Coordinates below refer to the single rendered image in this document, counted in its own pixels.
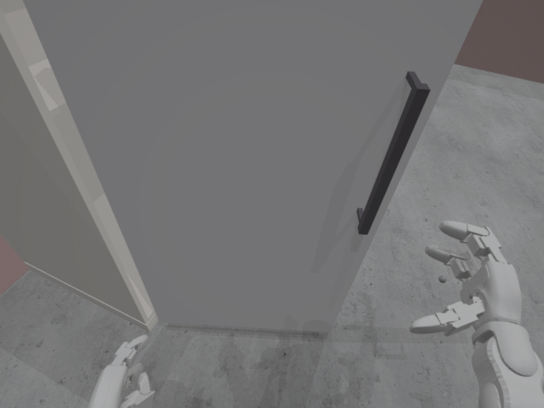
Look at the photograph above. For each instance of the robot right forearm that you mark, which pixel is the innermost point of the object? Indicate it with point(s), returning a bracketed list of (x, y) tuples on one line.
[(509, 372)]

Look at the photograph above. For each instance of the fridge door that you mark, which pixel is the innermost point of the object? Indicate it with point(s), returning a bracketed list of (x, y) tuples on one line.
[(236, 139)]

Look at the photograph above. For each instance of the robot right hand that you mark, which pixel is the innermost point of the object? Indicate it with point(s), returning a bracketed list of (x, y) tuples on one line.
[(495, 283)]

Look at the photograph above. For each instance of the robot left hand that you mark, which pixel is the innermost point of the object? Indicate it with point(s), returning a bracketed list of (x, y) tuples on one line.
[(115, 380)]

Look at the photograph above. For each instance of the handle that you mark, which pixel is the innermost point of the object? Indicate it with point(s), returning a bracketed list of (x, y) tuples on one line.
[(411, 112)]

